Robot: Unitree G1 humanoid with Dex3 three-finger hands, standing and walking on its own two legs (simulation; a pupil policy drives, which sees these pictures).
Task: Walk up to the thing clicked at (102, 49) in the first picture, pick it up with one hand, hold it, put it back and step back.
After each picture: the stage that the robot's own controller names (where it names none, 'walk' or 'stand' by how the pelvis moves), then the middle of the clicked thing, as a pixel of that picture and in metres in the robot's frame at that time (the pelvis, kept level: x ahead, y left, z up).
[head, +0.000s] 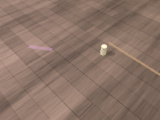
stand; (103, 49) +1.28 -0.20 -0.72
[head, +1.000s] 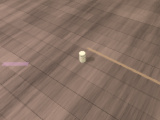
walk; (82, 56) +1.17 +0.12 -0.70
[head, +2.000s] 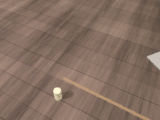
walk; (57, 94) +0.69 +0.26 -0.70
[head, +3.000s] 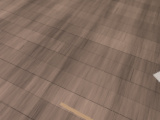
walk; out of the picture +0.40 +0.20 -0.71
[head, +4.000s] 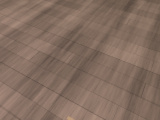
stand; out of the picture +0.33 +0.19 -0.72
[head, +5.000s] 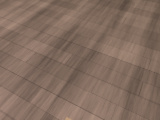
stand; out of the picture +0.32 +0.20 -0.73
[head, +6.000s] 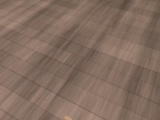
stand; out of the picture +0.34 +0.21 -0.73
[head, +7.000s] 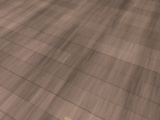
stand; out of the picture +0.33 +0.22 -0.73
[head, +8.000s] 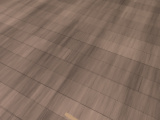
go down; out of the picture +0.33 +0.21 -0.72
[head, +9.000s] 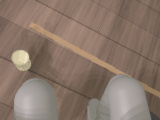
go down; (22, 61) +0.43 +0.22 -0.30
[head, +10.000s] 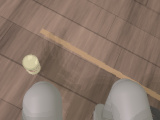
close in; (32, 65) +0.43 +0.21 -0.32
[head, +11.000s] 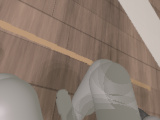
close in; out of the picture +0.42 +0.26 -0.23
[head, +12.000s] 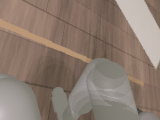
close; out of the picture +0.41 +0.27 -0.23
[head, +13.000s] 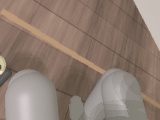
lift; out of the picture +0.34 +0.25 -0.18
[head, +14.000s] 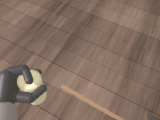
lift; (33, 88) +0.32 +0.18 +0.01
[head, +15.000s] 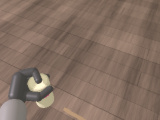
hold; (42, 91) +0.33 +0.16 +0.01
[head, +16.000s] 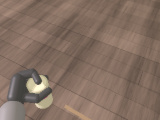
hold; (40, 92) +0.32 +0.17 +0.00
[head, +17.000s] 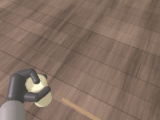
crouch; (39, 91) +0.33 +0.17 -0.03
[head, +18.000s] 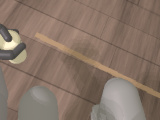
lower; (13, 48) +0.46 +0.21 -0.09
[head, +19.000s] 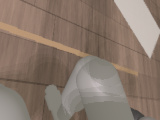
lower; out of the picture +0.44 +0.27 -0.24
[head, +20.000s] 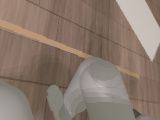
lower; out of the picture +0.43 +0.28 -0.24
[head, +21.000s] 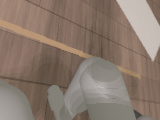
lower; out of the picture +0.43 +0.28 -0.23
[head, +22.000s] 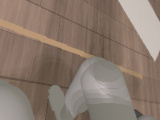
lower; out of the picture +0.43 +0.28 -0.23
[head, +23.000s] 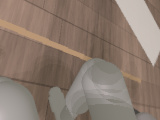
open; out of the picture +0.42 +0.26 -0.24
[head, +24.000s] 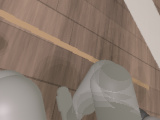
stand; out of the picture +0.42 +0.26 -0.23
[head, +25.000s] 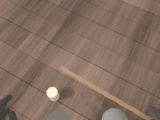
walk; (53, 94) +0.41 +0.18 -0.52
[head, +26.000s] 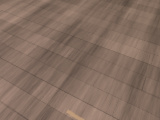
stand; out of the picture +0.37 +0.17 -0.67
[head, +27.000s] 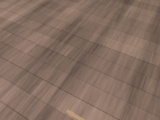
stand; out of the picture +0.35 +0.17 -0.67
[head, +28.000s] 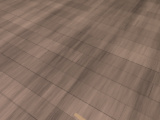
stand; out of the picture +0.38 +0.15 -0.72
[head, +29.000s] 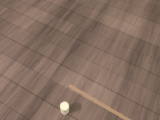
walk; (64, 108) +0.43 +0.11 -0.71
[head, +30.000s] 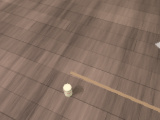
walk; (67, 90) +0.63 +0.18 -0.70
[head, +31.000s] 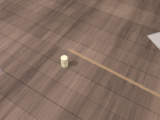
stand; (64, 61) +0.97 +0.19 -0.70
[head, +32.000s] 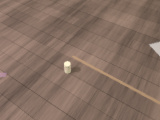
stand; (67, 67) +0.99 +0.17 -0.71
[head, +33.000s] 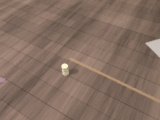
stand; (65, 69) +1.00 +0.21 -0.73
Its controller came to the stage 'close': yes
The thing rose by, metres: 0.71
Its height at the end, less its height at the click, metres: +0.00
